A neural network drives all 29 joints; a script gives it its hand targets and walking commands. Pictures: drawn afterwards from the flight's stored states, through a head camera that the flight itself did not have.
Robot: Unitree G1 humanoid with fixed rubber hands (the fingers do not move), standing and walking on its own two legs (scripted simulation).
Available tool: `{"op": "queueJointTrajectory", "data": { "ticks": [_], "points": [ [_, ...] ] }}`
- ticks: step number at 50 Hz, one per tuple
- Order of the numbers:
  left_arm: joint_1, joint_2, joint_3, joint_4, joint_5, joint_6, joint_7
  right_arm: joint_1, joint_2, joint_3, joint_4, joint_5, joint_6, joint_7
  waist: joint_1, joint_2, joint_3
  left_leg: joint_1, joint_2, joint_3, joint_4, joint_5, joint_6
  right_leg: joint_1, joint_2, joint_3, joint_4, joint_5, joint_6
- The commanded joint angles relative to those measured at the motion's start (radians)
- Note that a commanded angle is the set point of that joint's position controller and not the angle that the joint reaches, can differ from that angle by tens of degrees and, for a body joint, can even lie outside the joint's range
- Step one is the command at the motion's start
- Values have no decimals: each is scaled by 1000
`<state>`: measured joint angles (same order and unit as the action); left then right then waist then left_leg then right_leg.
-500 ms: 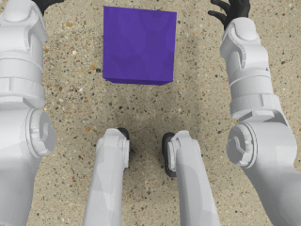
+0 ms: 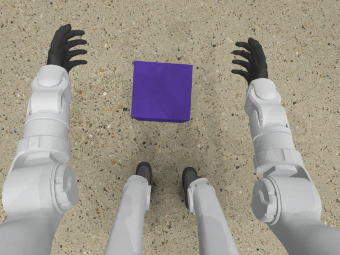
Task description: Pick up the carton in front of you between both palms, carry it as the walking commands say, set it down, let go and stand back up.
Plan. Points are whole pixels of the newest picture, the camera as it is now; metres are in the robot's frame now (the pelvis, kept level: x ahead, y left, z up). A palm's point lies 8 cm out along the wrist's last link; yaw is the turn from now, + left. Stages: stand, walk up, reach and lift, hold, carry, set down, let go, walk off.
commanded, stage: let go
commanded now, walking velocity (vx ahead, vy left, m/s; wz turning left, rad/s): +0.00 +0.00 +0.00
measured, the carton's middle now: (161, 96) +0.50 +0.03 -0.54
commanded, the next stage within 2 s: stand in 1.16 s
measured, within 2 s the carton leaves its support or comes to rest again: neither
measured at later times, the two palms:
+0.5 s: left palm (28, 159) +0.31 +0.23 +0.00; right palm (322, 165) +0.31 -0.23 +0.00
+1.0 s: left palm (14, 226) +0.23 +0.22 +0.04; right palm out of the picture +0.24 -0.25 +0.04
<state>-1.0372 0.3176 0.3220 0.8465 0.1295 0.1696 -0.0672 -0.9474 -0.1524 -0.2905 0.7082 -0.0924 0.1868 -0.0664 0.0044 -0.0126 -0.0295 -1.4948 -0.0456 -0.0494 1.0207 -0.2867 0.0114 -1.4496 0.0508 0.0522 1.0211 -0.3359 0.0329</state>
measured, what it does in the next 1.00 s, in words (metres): rises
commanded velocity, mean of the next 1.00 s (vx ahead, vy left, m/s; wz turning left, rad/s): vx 0.00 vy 0.00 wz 0.00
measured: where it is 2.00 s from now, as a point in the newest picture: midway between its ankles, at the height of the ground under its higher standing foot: (166, 193)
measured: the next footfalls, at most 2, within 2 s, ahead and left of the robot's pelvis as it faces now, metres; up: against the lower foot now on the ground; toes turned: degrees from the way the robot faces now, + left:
none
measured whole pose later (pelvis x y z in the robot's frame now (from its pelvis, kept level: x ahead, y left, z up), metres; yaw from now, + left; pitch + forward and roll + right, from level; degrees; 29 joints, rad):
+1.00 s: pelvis +0.07 -0.02 +0.11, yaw +1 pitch -5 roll +0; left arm 0.22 0.21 0.04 0.42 0.01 0.14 -0.08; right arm 0.21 -0.21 -0.04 0.43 -0.01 0.13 0.07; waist 0.00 -0.01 0.10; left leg -0.10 -0.03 -0.05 0.44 -0.25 0.00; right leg -0.07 0.03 0.06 0.45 -0.30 -0.01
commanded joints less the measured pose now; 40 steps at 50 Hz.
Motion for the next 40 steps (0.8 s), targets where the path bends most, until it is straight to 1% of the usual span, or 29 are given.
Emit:
{"op": "queueJointTrajectory", "data": {
  "ticks": [1,4,6,11,15,17,21,25,29,32,35,40],
  "points": [
    [-8,91,-11,-198,-1,-30,9,5,-105,21,-166,-13,-35,20,11,54,-1044,936,-6,26,-80,544,-28,419,39,-92,-115,329,23],
    [103,68,-34,-271,-30,-55,9,113,-99,51,-209,7,-60,35,9,53,-976,983,1,14,-127,557,-25,472,30,-80,-163,345,17],
    [182,54,-45,-292,-45,-72,6,193,-90,64,-216,21,-78,45,8,57,-921,1007,6,5,-156,559,-24,501,24,-73,-194,351,14],
    [414,15,-73,-283,-65,-113,0,414,-82,85,-194,36,-124,69,7,64,-798,1073,17,-9,-218,579,-24,565,15,-57,-264,361,11],
    [595,-6,-99,-282,-84,-145,1,574,-85,106,-191,43,-157,82,0,53,-713,1110,22,-14,-272,572,-22,659,7,-43,-319,374,9],
    [676,-8,-113,-295,-93,-161,3,648,-88,119,-202,49,-172,87,-3,42,-664,1117,22,-12,-306,542,-21,726,1,-36,-348,378,7],
    [825,-10,-141,-341,-106,-186,4,783,-92,150,-243,65,-195,96,-6,21,-546,1138,20,2,-383,438,-18,877,-11,-26,-414,361,3],
    [963,-15,-172,-389,-117,-198,7,905,-101,181,-289,82,-205,105,-7,10,-411,1200,18,15,-465,353,-18,1022,-19,-25,-487,334,3],
    [1097,-20,-202,-428,-122,-199,11,1025,-114,200,-324,93,-207,112,-8,3,-283,1286,12,26,-535,318,-22,1145,-20,-27,-560,332,2],
    [1169,-20,-222,-457,-126,-186,11,1086,-126,215,-345,99,-198,118,-3,8,-182,1351,6,29,-583,305,-27,1201,-21,-24,-611,324,-3],
    [1198,-16,-239,-482,-129,-161,7,1115,-132,224,-356,100,-176,125,-1,11,-84,1389,4,34,-619,263,-29,1227,-20,-21,-649,283,-8],
    [1214,-10,-251,-509,-127,-104,-6,1129,-143,226,-367,96,-125,136,-3,-3,41,1443,-1,46,-639,190,-29,1226,-25,-28,-684,199,-15]
  ]
}}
